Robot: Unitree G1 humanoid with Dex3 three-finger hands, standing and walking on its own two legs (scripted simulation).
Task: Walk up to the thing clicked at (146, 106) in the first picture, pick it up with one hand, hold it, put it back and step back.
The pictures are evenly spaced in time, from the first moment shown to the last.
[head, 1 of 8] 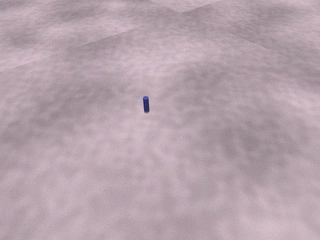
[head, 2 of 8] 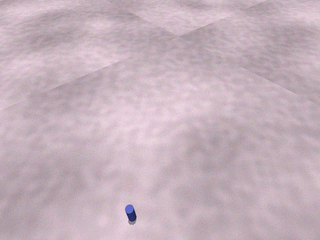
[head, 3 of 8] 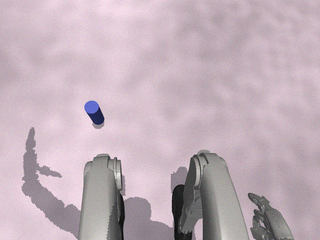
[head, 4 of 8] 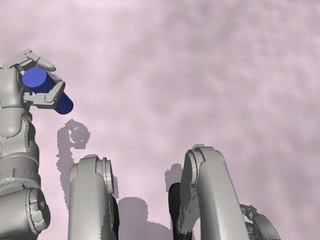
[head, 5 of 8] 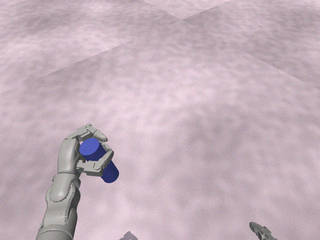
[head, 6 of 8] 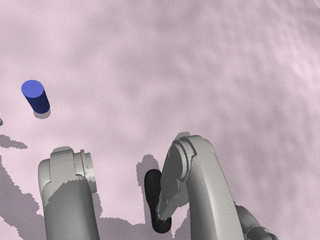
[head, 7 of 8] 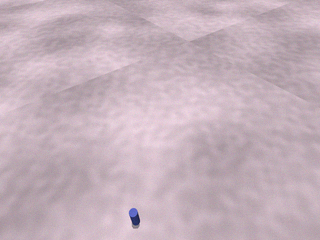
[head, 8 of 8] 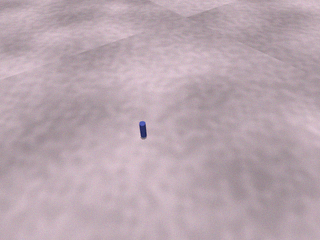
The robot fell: no
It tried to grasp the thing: yes
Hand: left
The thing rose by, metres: 0.68
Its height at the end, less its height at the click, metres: +0.00
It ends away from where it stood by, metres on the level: 0.01
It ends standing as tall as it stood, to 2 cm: yes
